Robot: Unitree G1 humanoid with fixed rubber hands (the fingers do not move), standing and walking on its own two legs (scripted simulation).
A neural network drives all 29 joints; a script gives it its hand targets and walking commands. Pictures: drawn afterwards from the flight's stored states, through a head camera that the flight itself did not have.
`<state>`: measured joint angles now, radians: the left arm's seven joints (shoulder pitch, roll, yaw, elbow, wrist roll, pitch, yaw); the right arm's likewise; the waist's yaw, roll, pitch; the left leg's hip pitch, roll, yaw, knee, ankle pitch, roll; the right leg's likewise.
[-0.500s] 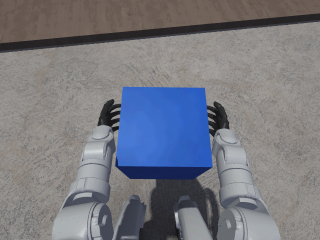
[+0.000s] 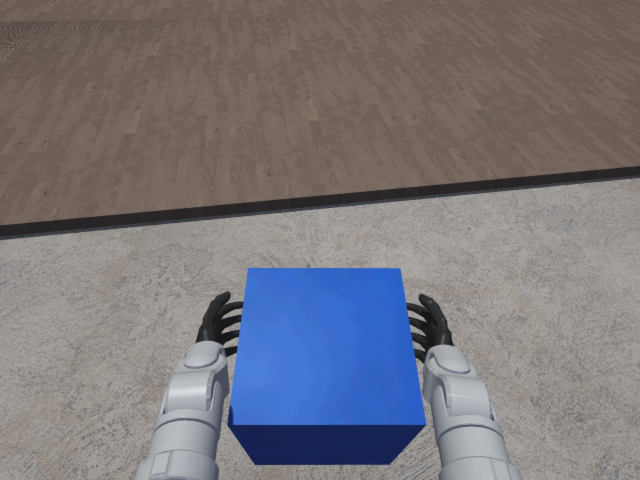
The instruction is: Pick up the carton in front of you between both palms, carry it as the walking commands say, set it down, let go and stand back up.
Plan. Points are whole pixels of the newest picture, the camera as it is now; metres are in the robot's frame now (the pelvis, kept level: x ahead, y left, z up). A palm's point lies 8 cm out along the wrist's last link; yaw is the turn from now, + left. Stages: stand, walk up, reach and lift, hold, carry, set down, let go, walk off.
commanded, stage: reach and lift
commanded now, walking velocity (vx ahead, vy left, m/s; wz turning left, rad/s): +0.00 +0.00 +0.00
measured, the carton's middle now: (323, 372) +0.30 +0.00 -0.08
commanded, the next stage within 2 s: hold in 1.16 s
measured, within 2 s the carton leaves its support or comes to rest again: neither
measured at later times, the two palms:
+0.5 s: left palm (200, 342) +0.29 +0.15 +0.04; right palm (451, 345) +0.28 -0.15 +0.05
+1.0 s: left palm (199, 333) +0.29 +0.15 +0.06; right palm (452, 335) +0.29 -0.15 +0.06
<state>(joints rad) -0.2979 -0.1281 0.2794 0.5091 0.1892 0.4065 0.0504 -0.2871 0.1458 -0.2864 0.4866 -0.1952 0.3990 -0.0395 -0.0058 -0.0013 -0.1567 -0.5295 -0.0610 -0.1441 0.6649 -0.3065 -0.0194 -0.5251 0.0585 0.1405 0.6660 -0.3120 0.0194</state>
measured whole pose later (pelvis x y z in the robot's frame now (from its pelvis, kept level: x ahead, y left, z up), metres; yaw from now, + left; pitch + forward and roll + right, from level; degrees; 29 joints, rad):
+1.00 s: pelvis +0.01 +0.00 +0.03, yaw +0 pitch -4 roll +0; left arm -0.26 -0.15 0.24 0.30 0.28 0.68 0.00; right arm -0.26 0.15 -0.23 0.30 -0.27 0.67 0.01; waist 0.00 0.00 -0.01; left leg -0.10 -0.04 -0.14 0.38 -0.20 -0.01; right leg -0.09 0.04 0.14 0.38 -0.21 0.01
